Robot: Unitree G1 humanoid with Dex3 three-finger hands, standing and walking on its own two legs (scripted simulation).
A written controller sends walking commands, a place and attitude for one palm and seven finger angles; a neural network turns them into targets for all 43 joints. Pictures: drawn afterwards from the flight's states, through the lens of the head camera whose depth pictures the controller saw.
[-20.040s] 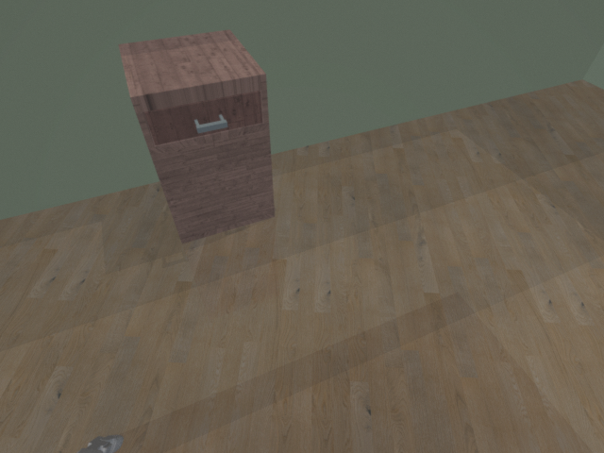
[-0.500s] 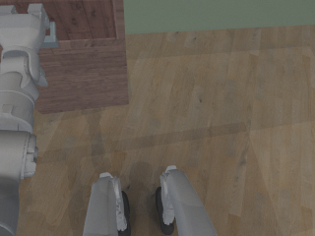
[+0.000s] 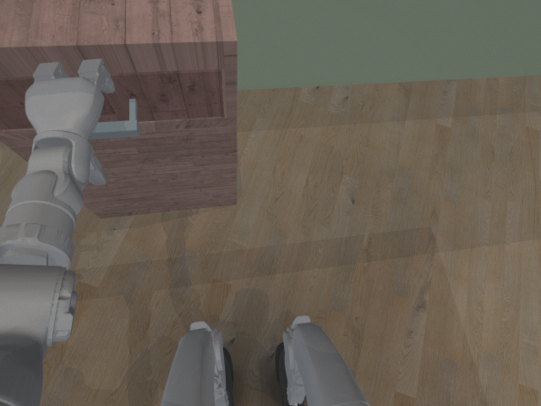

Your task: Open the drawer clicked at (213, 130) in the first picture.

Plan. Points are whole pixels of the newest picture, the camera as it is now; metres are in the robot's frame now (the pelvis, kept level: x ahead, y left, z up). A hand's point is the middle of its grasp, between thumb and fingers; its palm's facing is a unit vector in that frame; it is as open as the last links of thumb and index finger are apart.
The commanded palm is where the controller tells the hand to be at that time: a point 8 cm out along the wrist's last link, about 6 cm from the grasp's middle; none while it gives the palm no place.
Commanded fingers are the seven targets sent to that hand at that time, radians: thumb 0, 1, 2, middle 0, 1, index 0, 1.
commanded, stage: lift the fingers back up to retry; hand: left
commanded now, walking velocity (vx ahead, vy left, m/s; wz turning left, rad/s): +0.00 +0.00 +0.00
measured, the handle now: (106, 119) +0.57 +0.24 -0.06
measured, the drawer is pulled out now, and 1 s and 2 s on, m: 0.00 0.00 0.00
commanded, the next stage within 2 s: re-aim the fingers above the handle in 0.20 s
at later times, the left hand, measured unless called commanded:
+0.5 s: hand (85, 135) +0.51 +0.24 -0.02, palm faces -0.01 -0.04 -1.00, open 13.8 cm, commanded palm +0.50 +0.21 +0.03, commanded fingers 0.00 -0.50 0.30 -0.30 -1.20 -0.30 -1.20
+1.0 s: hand (92, 135) +0.51 +0.23 -0.02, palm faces -0.08 -0.02 -1.00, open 13.8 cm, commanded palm +0.50 +0.21 +0.03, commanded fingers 0.00 -0.50 0.30 -0.30 -1.20 -0.30 -1.20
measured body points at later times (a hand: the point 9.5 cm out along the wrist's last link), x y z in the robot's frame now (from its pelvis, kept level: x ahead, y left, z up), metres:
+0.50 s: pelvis +0.01 +0.01 +0.02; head +0.18 +0.03 +0.43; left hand +0.50 +0.24 +0.03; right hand +0.03 -0.26 -0.11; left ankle +0.04 +0.08 -0.60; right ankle +0.03 -0.12 -0.60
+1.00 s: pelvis +0.00 +0.00 +0.02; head +0.17 +0.01 +0.43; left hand +0.51 +0.23 +0.03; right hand +0.00 -0.27 -0.11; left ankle +0.04 +0.08 -0.60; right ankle +0.03 -0.12 -0.60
